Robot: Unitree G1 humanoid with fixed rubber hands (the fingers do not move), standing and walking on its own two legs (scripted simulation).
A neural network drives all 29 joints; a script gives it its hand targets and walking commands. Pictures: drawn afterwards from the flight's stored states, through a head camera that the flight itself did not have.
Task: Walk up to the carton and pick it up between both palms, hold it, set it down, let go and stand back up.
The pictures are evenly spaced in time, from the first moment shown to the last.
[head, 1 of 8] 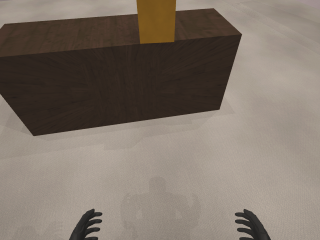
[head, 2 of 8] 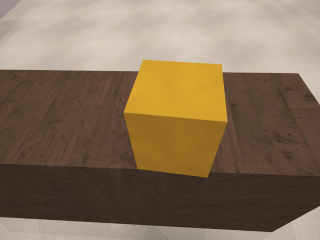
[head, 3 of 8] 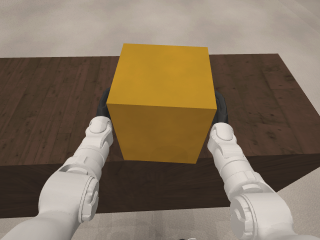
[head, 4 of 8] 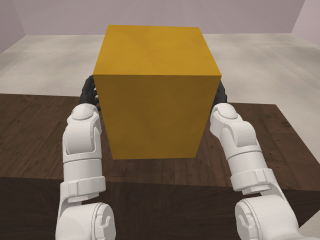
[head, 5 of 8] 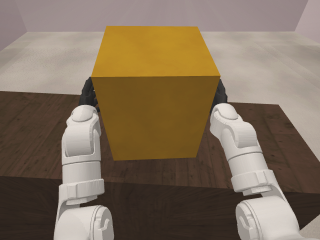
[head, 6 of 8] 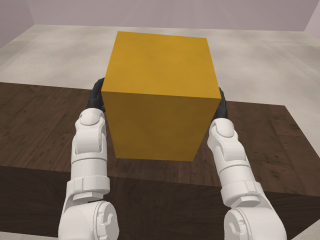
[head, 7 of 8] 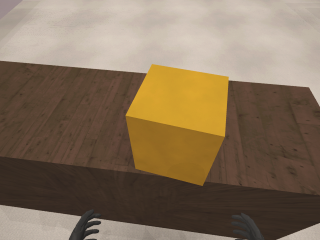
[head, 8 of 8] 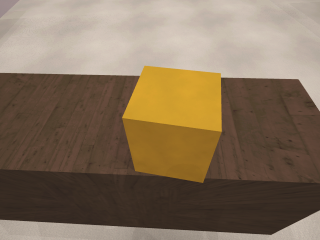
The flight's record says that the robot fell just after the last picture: no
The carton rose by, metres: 0.20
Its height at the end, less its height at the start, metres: +0.00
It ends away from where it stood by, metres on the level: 0.02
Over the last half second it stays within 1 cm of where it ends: yes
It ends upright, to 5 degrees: yes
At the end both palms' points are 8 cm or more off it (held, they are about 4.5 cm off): yes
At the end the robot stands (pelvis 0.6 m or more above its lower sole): yes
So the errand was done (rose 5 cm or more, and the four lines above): yes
